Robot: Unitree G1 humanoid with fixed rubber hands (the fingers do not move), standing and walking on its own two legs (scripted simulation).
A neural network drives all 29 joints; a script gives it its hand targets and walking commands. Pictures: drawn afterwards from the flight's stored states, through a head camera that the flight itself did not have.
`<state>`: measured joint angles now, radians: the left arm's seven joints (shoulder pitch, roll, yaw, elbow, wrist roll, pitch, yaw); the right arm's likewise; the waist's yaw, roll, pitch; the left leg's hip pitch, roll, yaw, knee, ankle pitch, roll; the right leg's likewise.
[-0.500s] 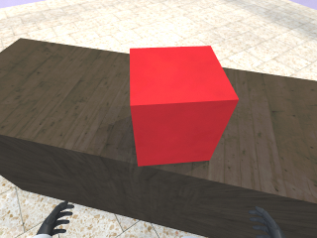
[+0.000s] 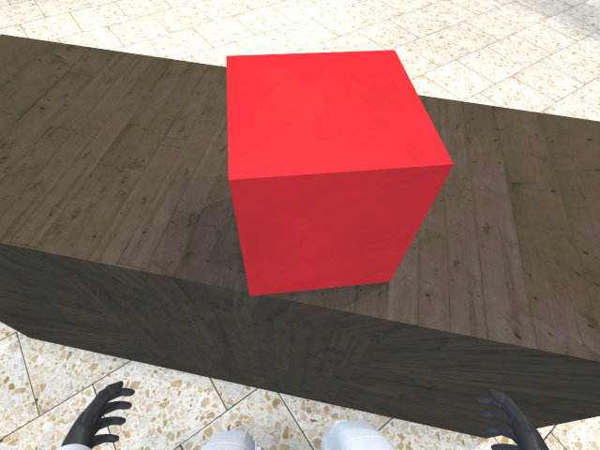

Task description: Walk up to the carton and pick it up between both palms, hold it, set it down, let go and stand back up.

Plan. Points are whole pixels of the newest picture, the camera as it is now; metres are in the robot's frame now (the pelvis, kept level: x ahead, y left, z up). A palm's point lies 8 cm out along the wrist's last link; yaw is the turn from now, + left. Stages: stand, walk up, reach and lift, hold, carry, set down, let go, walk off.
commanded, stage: walk up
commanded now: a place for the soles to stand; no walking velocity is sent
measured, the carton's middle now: (317, 181) +0.42 -0.02 +0.10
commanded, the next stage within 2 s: none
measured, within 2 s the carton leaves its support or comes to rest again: neither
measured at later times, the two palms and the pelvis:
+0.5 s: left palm out of the picture +0.12 +0.28 -0.09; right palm out of the picture +0.07 -0.31 -0.09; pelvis -0.02 +0.00 -0.01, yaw -4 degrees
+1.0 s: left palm out of the picture +0.10 +0.27 -0.08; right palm out of the picture +0.04 -0.33 -0.10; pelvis -0.04 -0.02 -0.01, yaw -6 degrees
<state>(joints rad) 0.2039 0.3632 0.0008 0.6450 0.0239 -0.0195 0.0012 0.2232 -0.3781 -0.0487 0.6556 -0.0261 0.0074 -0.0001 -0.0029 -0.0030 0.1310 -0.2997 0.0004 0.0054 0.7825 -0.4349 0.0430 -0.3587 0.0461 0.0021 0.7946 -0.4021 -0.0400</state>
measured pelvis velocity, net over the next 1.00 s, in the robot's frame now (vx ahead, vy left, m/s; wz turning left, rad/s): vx -0.04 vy -0.02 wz -0.10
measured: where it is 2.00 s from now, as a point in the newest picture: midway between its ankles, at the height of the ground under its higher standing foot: outside the picture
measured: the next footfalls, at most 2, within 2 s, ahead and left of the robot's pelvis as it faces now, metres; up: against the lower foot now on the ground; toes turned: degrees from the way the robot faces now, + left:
none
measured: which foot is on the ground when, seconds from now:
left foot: down 0.00-1.00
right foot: down 0.00-1.00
